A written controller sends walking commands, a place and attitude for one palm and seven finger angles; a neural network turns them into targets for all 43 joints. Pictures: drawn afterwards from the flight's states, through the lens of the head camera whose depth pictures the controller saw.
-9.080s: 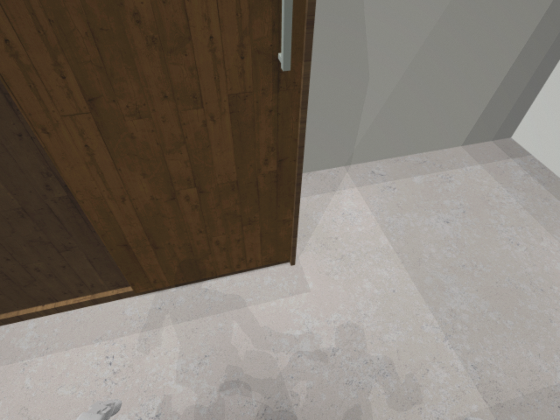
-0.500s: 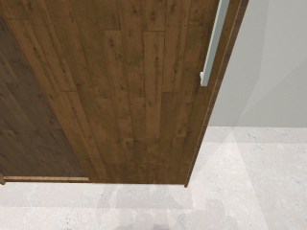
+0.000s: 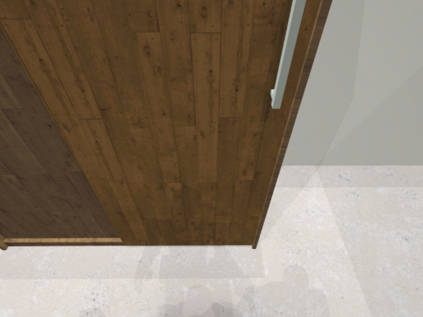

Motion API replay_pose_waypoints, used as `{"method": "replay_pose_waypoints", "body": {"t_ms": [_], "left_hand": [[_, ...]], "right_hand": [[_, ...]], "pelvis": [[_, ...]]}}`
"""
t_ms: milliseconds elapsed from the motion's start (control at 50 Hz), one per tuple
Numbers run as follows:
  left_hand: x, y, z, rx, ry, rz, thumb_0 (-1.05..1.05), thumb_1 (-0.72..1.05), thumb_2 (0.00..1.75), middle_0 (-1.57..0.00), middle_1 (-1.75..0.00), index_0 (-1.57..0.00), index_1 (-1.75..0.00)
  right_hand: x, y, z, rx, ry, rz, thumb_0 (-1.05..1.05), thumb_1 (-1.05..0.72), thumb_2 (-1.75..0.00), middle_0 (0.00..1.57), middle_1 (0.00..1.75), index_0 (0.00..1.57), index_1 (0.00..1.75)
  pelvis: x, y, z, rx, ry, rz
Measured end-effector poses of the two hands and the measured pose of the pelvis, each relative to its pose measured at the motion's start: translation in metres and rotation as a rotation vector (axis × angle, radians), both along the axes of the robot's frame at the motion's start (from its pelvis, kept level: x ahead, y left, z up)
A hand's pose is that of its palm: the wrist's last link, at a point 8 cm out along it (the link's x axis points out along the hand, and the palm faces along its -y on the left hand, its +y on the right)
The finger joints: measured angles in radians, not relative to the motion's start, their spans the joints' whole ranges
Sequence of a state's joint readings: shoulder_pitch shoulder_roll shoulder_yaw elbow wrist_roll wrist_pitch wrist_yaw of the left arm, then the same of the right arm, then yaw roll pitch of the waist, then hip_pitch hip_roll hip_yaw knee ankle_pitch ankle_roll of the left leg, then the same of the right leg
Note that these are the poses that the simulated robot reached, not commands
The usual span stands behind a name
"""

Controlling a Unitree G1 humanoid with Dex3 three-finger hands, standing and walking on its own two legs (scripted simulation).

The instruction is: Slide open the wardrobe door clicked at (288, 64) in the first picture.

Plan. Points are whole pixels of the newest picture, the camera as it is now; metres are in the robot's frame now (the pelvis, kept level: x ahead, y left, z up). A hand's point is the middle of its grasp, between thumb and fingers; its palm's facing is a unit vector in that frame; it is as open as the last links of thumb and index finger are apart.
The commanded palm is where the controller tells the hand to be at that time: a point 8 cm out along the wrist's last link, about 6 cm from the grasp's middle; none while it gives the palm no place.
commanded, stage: look again from close up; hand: right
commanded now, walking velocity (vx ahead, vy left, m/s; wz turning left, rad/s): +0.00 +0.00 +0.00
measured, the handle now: (285, 48) +0.56 -0.11 +0.25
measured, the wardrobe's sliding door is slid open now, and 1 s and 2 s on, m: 0.00 0.00 0.00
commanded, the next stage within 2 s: none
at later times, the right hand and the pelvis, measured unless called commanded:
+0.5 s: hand out of the picture +0.02 -0.22 -0.17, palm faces +0.01 +0.96 -0.28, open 7.4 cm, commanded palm none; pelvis +0.01 +0.00 +0.00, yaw -1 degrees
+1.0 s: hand out of the picture +0.08 -0.24 -0.16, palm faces -0.01 +0.95 -0.31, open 7.4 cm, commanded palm none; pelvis +0.06 +0.00 +0.01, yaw -2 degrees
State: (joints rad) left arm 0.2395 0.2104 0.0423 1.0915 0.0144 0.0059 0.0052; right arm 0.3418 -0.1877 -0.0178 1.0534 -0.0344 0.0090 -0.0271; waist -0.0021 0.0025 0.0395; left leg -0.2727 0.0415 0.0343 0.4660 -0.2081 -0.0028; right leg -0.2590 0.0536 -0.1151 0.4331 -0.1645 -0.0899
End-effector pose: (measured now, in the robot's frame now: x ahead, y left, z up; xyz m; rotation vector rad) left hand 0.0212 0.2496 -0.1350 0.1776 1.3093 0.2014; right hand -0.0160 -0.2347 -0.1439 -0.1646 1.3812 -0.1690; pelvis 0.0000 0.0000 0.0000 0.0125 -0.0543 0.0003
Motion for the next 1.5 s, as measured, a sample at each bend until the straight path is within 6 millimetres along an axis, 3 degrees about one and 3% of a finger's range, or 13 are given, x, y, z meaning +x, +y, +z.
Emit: {"method": "replay_pose_waypoints", "body": {"t_ms": [200,400,600,900,1060,1300,1400,1500], "left_hand": [[0.016,0.014,0.005,0.025,-0.031,-0.021,0.0,0.91,0.89,-0.2,-0.3,-0.2,-0.3],[0.024,0.026,0.012,0.065,-0.029,-0.043,0.0,0.91,0.89,-0.21,-0.3,-0.2,-0.3],[0.048,0.033,0.019,0.082,-0.062,-0.062,0.0,0.91,0.89,-0.21,-0.3,-0.2,-0.3],[0.083,0.032,0.02,0.082,-0.038,-0.082,0.0,0.91,0.89,-0.21,-0.3,-0.2,-0.3],[0.112,0.034,0.019,0.075,-0.024,-0.093,0.0,0.91,0.89,-0.21,-0.3,-0.2,-0.3],[0.162,0.04,0.023,0.076,-0.093,-0.113,0.0,0.91,0.89,-0.21,-0.3,-0.2,-0.3],[0.173,0.045,0.025,0.077,-0.118,-0.119,0.0,0.91,0.89,-0.21,-0.3,-0.2,-0.3],[0.173,0.052,0.027,0.081,-0.121,-0.121,0.0,0.91,0.89,-0.21,-0.3,-0.2,-0.3]], "right_hand": [[-0.004,-0.011,0.003,-0.026,0.014,-0.002,0.0,-0.9,-0.89,0.2,0.3,0.2,0.3],[0.022,-0.029,0.006,-0.05,-0.037,0.018,0.0,-0.9,-0.89,0.2,0.3,0.2,0.3],[0.04,-0.041,0.011,-0.075,-0.055,0.034,0.0,-0.9,-0.89,0.2,0.3,0.2,0.3],[0.076,-0.049,0.015,-0.091,-0.04,0.039,0.0,-0.9,-0.89,0.2,0.3,0.2,0.3],[0.105,-0.047,0.018,-0.101,-0.021,0.045,0.0,-0.9,-0.89,0.2,0.3,0.2,0.3],[0.176,-0.033,0.024,-0.105,-0.139,0.075,0.0,-0.9,-0.89,0.2,0.3,0.2,0.3],[0.195,-0.028,0.029,-0.108,-0.187,0.085,0.0,-0.9,-0.89,0.2,0.3,0.2,0.3],[0.202,-0.026,0.033,-0.113,-0.205,0.087,0.0,-0.9,-0.89,0.2,0.3,0.2,0.3]], "pelvis": [[0.0,0.001,0.0,-0.001,-0.003,-0.005],[0.001,-0.001,0.001,0.001,0.0,-0.012],[0.011,-0.002,0.003,0.002,0.004,-0.016],[0.046,-0.004,0.005,-0.007,0.03,-0.026],[0.072,0.001,0.008,-0.008,0.05,-0.029],[0.096,0.011,0.009,-0.01,0.04,-0.031],[0.1,0.016,0.009,-0.011,0.036,-0.031],[0.102,0.021,0.01,-0.012,0.033,-0.032]]}}
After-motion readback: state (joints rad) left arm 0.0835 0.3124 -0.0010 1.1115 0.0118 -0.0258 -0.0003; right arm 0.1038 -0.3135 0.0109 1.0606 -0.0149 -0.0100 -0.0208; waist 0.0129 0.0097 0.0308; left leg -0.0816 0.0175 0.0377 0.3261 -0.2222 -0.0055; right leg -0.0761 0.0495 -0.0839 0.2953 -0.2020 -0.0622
